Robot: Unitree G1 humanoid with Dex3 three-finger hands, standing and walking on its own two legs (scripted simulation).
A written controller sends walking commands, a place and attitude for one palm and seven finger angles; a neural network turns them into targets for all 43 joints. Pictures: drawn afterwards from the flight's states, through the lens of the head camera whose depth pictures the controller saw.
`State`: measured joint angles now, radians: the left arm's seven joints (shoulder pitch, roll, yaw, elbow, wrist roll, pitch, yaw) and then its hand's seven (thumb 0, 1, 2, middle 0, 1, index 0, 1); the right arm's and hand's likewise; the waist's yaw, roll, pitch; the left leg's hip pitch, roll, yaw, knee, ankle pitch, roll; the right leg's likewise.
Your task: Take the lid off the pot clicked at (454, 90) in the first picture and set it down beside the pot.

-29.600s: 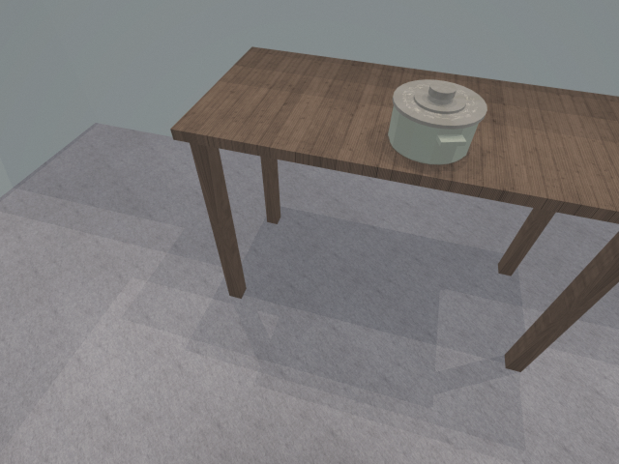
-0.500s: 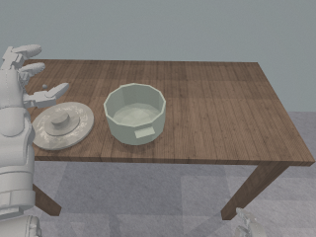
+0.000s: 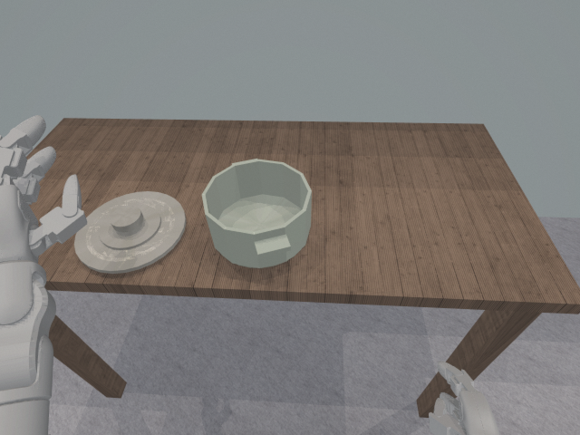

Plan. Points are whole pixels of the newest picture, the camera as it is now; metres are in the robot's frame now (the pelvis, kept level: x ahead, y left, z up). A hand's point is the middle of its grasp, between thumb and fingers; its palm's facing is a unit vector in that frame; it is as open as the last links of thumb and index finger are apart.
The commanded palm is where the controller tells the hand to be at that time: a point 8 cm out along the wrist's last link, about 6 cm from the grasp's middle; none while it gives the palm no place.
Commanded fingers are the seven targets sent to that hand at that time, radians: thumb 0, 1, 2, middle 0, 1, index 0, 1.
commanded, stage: draw the hand back to the body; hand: left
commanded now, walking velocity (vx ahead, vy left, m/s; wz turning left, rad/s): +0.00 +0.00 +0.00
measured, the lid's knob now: (126, 218) +0.45 +0.35 +0.02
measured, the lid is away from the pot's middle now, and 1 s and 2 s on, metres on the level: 0.24 0.24 0.24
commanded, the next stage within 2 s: step back with the hand held close in 0.90 s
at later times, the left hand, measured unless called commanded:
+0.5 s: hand (46, 279) +0.21 +0.26 +0.19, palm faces +0.45 -0.85 -0.28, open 7.4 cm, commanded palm +0.15 +0.29 +0.20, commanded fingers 0.00 0.90 0.90 -0.20 -0.30 -0.20 -0.30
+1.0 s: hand (35, 323) +0.17 +0.25 +0.19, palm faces +0.45 -0.82 -0.35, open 7.4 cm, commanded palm +0.11 +0.29 +0.20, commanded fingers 0.00 0.90 0.90 -0.20 -0.30 -0.20 -0.30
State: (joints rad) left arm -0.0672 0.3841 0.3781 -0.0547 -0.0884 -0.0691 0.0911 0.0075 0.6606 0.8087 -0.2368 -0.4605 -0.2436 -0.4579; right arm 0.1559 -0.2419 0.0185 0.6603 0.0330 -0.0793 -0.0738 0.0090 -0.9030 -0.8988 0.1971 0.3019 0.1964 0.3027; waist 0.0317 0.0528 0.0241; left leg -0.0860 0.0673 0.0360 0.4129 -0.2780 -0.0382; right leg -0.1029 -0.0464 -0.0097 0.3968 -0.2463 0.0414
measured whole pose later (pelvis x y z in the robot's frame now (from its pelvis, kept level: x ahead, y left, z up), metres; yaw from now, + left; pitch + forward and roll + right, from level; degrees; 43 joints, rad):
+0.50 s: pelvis -0.02 +0.01 +0.00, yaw +0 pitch -5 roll -1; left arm 0.24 0.33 0.34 -0.35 -0.09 -0.09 0.10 0.01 0.89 0.90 -0.20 -0.30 -0.21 -0.30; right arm 0.16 -0.22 0.03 0.66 0.01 -0.13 -0.07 0.01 -0.90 -0.90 0.20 0.30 0.20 0.30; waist 0.05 0.05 0.04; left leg -0.08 0.06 0.04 0.43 -0.27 -0.03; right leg -0.08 -0.06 -0.01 0.39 -0.22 0.05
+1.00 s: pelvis -0.02 +0.01 +0.00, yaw +0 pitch -5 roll -1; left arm 0.46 0.33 0.32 -0.54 -0.06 -0.09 0.10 0.01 0.89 0.90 -0.20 -0.30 -0.21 -0.30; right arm 0.16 -0.21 0.03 0.64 0.00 -0.16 -0.08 0.01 -0.90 -0.90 0.20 0.30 0.20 0.30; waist 0.07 0.05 0.03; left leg -0.08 0.06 0.03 0.45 -0.28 -0.03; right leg -0.07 -0.05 -0.02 0.39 -0.23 0.05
